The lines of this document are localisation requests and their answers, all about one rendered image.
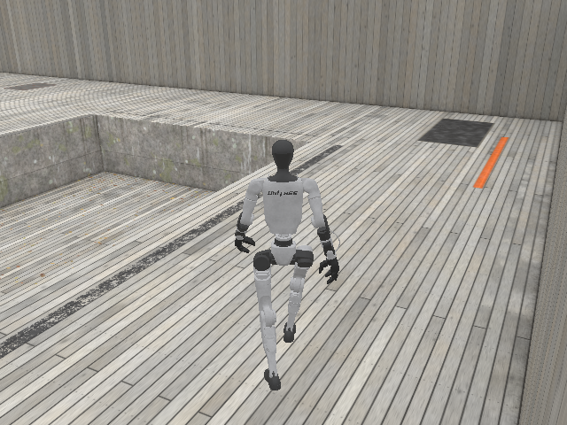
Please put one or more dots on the left robot forearm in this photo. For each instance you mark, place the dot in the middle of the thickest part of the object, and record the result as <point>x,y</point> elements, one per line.
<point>241,229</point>

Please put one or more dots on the robot right upper arm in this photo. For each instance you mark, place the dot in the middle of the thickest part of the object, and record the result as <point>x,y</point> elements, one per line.
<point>310,186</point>

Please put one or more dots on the robot left hand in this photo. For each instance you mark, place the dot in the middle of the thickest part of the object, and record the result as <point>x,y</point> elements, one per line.
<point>238,243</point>

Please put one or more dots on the robot right thigh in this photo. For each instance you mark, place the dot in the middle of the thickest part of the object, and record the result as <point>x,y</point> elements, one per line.
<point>304,260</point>

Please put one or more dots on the robot right hand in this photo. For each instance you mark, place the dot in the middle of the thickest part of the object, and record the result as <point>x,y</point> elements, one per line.
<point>333,269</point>

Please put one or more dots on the robot right foot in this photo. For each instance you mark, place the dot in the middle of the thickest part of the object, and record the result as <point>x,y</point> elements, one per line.
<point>288,335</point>

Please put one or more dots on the right robot forearm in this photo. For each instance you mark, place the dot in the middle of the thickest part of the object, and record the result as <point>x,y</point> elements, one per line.
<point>326,241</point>

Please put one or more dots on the robot left upper arm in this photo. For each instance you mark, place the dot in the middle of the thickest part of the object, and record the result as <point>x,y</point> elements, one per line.
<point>255,187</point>

